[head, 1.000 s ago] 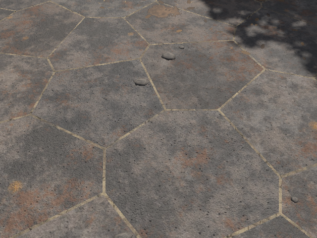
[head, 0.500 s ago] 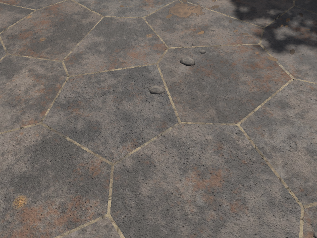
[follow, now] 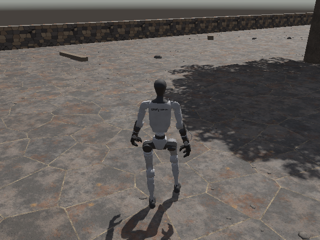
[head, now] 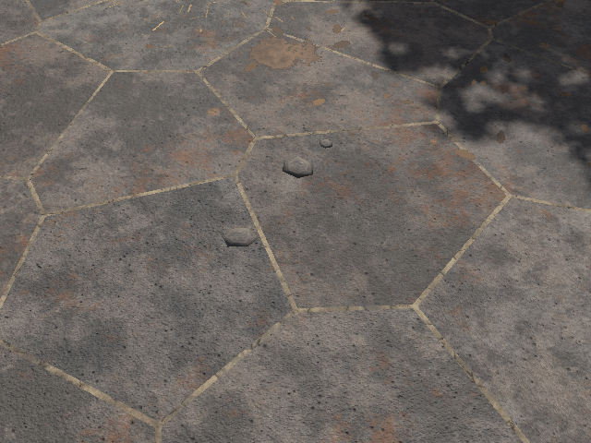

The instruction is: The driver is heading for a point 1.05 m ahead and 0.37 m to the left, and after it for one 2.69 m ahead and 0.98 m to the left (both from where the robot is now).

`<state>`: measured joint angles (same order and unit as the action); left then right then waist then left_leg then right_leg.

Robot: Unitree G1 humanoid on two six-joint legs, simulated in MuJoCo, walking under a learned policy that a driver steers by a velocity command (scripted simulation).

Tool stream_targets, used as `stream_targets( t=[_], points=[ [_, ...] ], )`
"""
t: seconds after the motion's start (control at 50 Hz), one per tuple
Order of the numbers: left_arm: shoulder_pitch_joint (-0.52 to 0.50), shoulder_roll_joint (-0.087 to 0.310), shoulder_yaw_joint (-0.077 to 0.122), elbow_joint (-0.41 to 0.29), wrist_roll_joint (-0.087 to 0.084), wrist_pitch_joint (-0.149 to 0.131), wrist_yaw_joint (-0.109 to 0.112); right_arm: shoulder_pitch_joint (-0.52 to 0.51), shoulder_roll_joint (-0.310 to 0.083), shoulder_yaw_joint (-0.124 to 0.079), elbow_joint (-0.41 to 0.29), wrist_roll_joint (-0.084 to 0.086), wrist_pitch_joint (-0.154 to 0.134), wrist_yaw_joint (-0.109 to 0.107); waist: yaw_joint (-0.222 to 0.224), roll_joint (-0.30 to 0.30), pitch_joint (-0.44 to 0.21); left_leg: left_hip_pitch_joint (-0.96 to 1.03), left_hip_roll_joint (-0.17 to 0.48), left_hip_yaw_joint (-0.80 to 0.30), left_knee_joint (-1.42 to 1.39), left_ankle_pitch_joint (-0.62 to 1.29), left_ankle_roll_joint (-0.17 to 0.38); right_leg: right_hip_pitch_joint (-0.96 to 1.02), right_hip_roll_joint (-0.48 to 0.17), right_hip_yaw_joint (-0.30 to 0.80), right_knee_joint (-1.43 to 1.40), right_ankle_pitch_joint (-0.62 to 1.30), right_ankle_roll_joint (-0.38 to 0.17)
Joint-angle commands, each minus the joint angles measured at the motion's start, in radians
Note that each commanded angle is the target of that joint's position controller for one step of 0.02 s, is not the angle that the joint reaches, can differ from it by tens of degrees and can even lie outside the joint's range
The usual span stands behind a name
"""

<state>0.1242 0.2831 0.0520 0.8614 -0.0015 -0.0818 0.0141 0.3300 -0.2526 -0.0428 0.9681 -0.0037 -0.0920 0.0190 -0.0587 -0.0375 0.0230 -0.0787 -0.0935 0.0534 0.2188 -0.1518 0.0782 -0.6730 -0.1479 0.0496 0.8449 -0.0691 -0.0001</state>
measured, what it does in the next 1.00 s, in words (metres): walks ahead, turning left: right foot, then left foot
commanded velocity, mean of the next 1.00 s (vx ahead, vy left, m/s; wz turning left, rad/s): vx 0.09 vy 0.00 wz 0.25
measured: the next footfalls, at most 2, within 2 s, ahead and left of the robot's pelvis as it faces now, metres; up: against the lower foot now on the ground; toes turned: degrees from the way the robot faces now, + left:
right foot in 0.18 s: +0.29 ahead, -0.14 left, +0.00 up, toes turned +0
left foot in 0.52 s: +0.22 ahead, +0.09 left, +0.00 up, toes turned +5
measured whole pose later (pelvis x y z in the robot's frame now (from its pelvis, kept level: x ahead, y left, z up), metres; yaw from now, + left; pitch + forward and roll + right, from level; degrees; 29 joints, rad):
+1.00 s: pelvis +0.20 -0.07 +0.00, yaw +19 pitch +1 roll +1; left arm 0.12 0.26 0.05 0.86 0.02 -0.01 0.04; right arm 0.16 -0.34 -0.12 0.83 0.02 0.05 -0.05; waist -0.01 0.04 0.05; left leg -0.52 -0.04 -0.10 1.11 -0.42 -0.07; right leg -0.21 0.00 -0.06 0.41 -0.22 -0.04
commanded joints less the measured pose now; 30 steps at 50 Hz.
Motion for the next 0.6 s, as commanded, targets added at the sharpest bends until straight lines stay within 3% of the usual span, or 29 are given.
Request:
stream_targets(
  t=[0.02, 0.1, 0.14, 0.16, 0.18, 0.2, 0.22, 0.24, 0.26, 0.28, 0.3, 0.34, 0.38, 0.46, 0.5, 0.52, 0.54, 0.56, 0.58, 0.6],
  points=[
    [-0.052, 0.015, -0.007, -0.057, 0.007, -0.016, -0.011, -0.028, -0.157, -0.025, -0.052, 0.002, -0.006, -0.017, 0.018, 0.073, 0.027, -0.138, 0.218, -0.065, -0.070, 0.454, 0.115, 0.150, 0.059, -0.063, -0.202, 0.189, 0.013],
    [-0.110, 0.043, -0.005, -0.079, 0.001, -0.019, -0.029, 0.014, -0.158, -0.021, -0.017, 0.011, 0.021, -0.024, 0.009, 0.102, -0.010, 0.005, 0.261, -0.087, 0.028, 0.479, 0.090, 0.191, 0.099, -0.039, -0.322, 0.206, -0.013],
    [-0.059, 0.085, 0.008, -0.068, 0.009, -0.023, -0.035, -0.014, -0.170, -0.025, -0.015, 0.013, 0.035, -0.029, 0.053, 0.115, -0.044, 0.062, 0.283, -0.115, 0.117, 0.496, 0.065, 0.255, 0.112, -0.024, -0.366, 0.150, -0.044],
    [0.026, 0.107, 0.019, -0.037, 0.016, -0.026, -0.033, -0.036, -0.167, -0.025, -0.020, 0.013, 0.040, -0.032, 0.100, 0.105, -0.080, 0.064, 0.255, -0.106, 0.213, 0.531, 0.043, 0.359, 0.129, -0.038, -0.415, 0.191, -0.063],
    [0.104, 0.166, 0.035, -0.014, 0.027, -0.029, -0.027, 0.000, -0.149, -0.018, -0.023, 0.001, 0.039, -0.032, 0.116, 0.038, -0.154, 0.012, 0.189, -0.074, 0.368, 0.446, 0.001, 0.527, 0.070, 0.000, -0.412, 0.520, -0.093],
    [0.161, 0.216, 0.038, -0.008, 0.045, -0.021, -0.022, 0.131, -0.062, 0.011, -0.016, -0.020, 0.029, -0.024, 0.069, -0.124, -0.303, -0.242, 0.106, -0.051, 0.636, 0.019, -0.056, 0.873, -0.141, 0.212, -0.311, 0.879, -0.227],
    [0.195, 0.137, 0.018, 0.005, 0.031, -0.004, -0.025, 0.209, -0.020, 0.028, 0.023, -0.003, 0.031, -0.018, 0.080, -0.213, -0.434, -0.352, 0.041, -0.099, 0.852, -0.537, -0.097, 0.971, -0.265, 0.378, -0.330, 0.897, -0.346],
    [0.177, 0.095, 0.004, 0.002, 0.009, 0.008, -0.033, 0.155, -0.117, 0.004, 0.022, 0.018, 0.041, -0.016, 0.096, -0.111, -0.397, -0.381, 0.075, -0.164, 0.922, -0.572, -0.099, 0.876, -0.221, 0.366, -0.384, 0.641, -0.322],
    [0.086, 0.093, 0.001, -0.009, 0.001, 0.014, -0.033, 0.070, -0.139, -0.007, -0.001, 0.032, 0.056, -0.025, 0.078, -0.064, -0.265, -0.431, 0.108, -0.141, 0.927, -0.516, -0.106, 0.738, -0.185, 0.312, -0.441, 0.427, -0.282],
    [0.005, 0.075, -0.008, -0.023, 0.008, 0.016, -0.030, 0.015, -0.130, -0.011, -0.009, 0.026, 0.075, -0.037, 0.062, -0.026, -0.174, -0.428, 0.137, -0.127, 0.888, -0.459, -0.115, 0.598, -0.150, 0.266, -0.496, 0.262, -0.252],
    [-0.055, 0.070, -0.011, -0.030, 0.017, 0.018, -0.026, 0.003, -0.117, -0.013, -0.012, 0.016, 0.095, -0.050, 0.035, -0.040, -0.127, -0.370, 0.165, -0.128, 0.826, -0.400, -0.124, 0.471, -0.124, 0.228, -0.547, 0.131, -0.226],
    [-0.105, 0.078, -0.006, -0.026, 0.036, 0.026, -0.024, 0.026, -0.077, -0.006, 0.000, 0.006, 0.116, -0.064, 0.005, -0.096, -0.096, -0.239, 0.155, -0.090, 0.687, -0.333, -0.133, 0.320, -0.060, 0.147, -0.602, 0.011, -0.203],
    [-0.096, 0.066, -0.009, -0.012, 0.036, 0.028, -0.017, 0.040, -0.059, -0.001, 0.016, 0.002, 0.120, -0.068, 0.005, -0.095, -0.127, -0.164, 0.152, -0.077, 0.571, -0.267, -0.129, 0.310, -0.051, 0.104, -0.607, -0.036, -0.207],
    [-0.097, 0.129, 0.009, -0.003, 0.008, 0.048, 0.013, -0.029, -0.104, -0.016, -0.014, -0.003, 0.123, -0.058, 0.013, -0.083, -0.103, -0.115, 0.123, -0.019, 0.431, -0.103, -0.088, 0.300, -0.063, 0.080, -0.601, -0.289, -0.184],
    [-0.073, 0.131, 0.015, 0.006, -0.003, 0.062, 0.028, -0.058, -0.113, -0.021, -0.041, -0.009, 0.123, -0.054, 0.019, -0.063, -0.056, -0.154, 0.137, -0.037, 0.386, -0.085, -0.044, 0.314, -0.066, 0.079, -0.582, -0.367, -0.149],
    [-0.055, 0.119, 0.015, 0.011, -0.006, 0.067, 0.033, -0.071, -0.124, -0.023, -0.057, -0.012, 0.122, -0.053, 0.026, -0.014, -0.025, -0.180, 0.170, -0.088, 0.307, -0.025, -0.009, 0.320, -0.041, 0.048, -0.528, -0.365, -0.115],
    [-0.016, 0.097, 0.016, 0.006, 0.002, 0.070, 0.037, -0.091, -0.186, -0.038, -0.070, -0.004, 0.121, -0.057, 0.072, 0.124, 0.002, -0.235, 0.228, -0.191, 0.226, 0.016, 0.038, 0.327, 0.052, -0.048, -0.442, -0.360, -0.066],
    [-0.046, 0.067, 0.013, -0.002, 0.009, 0.074, 0.045, -0.094, -0.217, -0.053, -0.076, 0.005, 0.117, -0.057, 0.060, 0.245, 0.026, -0.280, 0.276, -0.305, 0.124, -0.060, 0.091, 0.331, 0.159, -0.155, -0.311, -0.290, -0.018],
    [-0.095, 0.067, 0.017, -0.016, 0.012, 0.074, 0.048, -0.084, -0.221, -0.058, -0.084, 0.002, 0.108, -0.059, 0.032, 0.277, 0.050, -0.248, 0.322, -0.409, 0.065, -0.038, 0.124, 0.272, 0.203, -0.152, -0.215, -0.254, -0.002],
    [-0.112, 0.057, 0.019, -0.027, 0.010, 0.072, 0.048, -0.080, -0.219, -0.062, -0.087, -0.006, 0.096, -0.065, 0.023, 0.302, 0.031, -0.188, 0.355, -0.462, 0.066, 0.070, 0.153, 0.216, 0.213, -0.108, -0.119, -0.326, 0.001]
  ],
)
